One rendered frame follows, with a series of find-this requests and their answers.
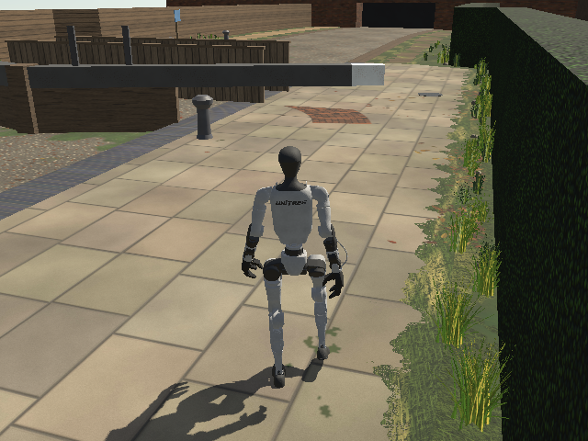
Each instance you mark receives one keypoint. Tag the robot right shin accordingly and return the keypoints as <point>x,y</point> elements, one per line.
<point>320,312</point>

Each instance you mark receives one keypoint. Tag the left robot forearm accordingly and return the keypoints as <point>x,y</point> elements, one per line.
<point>250,246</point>

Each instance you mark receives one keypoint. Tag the right robot hand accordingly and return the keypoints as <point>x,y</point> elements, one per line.
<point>339,283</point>

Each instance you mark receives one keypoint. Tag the right robot upper arm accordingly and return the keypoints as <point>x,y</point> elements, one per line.
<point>324,211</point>

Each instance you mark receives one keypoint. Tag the right robot forearm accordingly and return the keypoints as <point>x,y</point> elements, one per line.
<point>332,252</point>

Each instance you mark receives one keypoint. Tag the right robot thigh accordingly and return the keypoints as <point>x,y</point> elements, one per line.
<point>316,266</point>

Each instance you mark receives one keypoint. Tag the left robot hand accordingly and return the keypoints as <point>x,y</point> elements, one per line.
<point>252,265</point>

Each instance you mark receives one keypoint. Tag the left robot upper arm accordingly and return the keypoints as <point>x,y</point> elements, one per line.
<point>259,209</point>

